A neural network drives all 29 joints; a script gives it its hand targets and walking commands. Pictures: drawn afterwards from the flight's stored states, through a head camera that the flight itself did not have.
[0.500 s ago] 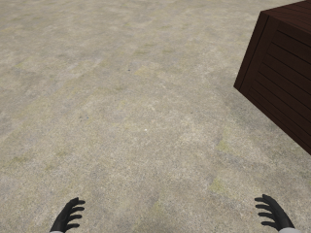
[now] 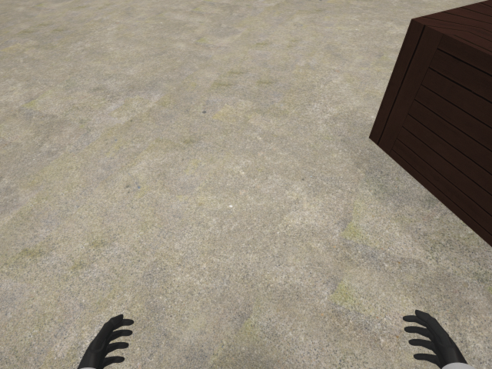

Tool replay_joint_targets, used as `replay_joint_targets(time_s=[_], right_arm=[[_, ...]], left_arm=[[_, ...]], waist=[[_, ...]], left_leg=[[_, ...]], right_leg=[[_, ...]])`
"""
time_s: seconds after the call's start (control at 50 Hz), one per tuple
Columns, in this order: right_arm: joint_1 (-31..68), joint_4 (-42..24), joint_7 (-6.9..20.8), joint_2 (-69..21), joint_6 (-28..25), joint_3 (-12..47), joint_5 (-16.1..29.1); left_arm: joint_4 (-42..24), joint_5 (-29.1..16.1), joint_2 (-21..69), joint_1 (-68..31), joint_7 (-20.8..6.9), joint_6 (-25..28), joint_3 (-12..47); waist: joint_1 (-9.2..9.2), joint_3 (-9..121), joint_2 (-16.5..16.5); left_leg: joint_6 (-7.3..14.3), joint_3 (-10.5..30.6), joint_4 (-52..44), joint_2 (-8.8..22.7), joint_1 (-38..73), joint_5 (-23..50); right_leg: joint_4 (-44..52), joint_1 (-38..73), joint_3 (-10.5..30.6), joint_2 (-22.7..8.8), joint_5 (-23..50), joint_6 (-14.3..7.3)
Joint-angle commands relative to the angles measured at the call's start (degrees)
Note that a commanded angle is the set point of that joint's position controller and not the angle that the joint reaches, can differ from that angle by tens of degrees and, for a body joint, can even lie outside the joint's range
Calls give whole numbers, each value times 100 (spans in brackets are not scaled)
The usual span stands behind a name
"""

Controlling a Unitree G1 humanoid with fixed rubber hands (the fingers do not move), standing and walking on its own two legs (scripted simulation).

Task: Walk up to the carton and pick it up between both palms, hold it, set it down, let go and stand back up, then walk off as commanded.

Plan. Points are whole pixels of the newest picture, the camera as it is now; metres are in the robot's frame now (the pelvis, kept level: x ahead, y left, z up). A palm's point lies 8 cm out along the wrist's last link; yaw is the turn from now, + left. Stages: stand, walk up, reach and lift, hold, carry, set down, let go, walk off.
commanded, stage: stand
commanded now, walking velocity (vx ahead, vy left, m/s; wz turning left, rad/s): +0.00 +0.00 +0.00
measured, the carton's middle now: out of the picture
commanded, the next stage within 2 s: walk up in 1.38 s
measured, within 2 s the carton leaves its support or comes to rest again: neither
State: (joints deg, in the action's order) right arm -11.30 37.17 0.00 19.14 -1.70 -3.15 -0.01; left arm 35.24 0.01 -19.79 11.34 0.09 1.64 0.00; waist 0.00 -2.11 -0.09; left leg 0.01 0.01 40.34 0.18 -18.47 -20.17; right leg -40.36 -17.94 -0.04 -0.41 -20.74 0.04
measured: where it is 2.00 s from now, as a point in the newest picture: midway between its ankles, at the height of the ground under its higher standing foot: outside the picture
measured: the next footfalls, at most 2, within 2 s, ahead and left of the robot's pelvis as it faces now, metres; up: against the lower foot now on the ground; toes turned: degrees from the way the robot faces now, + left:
right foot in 1.90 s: +0.07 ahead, -0.23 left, +0.00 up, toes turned -19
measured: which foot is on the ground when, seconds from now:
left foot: down 0.00-1.00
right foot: down 0.00-1.00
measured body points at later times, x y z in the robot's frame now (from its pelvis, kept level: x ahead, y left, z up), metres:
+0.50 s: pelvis +0.00 +0.00 +0.00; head +0.00 +0.00 +0.45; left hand +0.16 +0.28 -0.08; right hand +0.15 -0.29 -0.08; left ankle +0.02 +0.12 -0.72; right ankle +0.01 -0.12 -0.72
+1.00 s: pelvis +0.00 +0.00 +0.00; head +0.00 -0.01 +0.45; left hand +0.16 +0.28 -0.08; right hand +0.15 -0.29 -0.08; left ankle +0.02 +0.12 -0.72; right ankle +0.01 -0.12 -0.72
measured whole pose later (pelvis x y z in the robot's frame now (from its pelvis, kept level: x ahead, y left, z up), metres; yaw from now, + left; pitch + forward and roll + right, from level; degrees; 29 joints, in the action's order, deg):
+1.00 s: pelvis +0.00 +0.00 +0.00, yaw +0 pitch -2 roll +0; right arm -11.3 39.0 0.0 19.4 -1.7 -2.8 0.0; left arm 37.1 0.0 -19.9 11.3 0.1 1.6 0.0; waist 0.0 -2.1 -0.1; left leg 0.0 0.0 39.8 0.2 -18.2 -19.7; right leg -40.4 -17.9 0.0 -0.4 -20.6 0.0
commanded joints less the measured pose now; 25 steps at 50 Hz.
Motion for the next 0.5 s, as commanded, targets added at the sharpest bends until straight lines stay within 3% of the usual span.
replay_joint_targets(time_s=[0.0, 0.48], right_arm=[[480, 9, 3, 1278, -199, -238, -113], [508, 108, 5, 1306, -194, -226, -104]], left_arm=[[43, 135, -1285, -389, 22, 227, -445], [169, 127, -1286, -388, 18, 227, -424]], waist=[[-8, 320, 23], [-11, 276, 76]], left_leg=[[410, 676, -1030, 537, 118, 730], [397, 681, -1053, 534, 172, 737]], right_leg=[[943, 124, 555, -500, 821, -380], [1022, 92, 588, -519, 802, -387]])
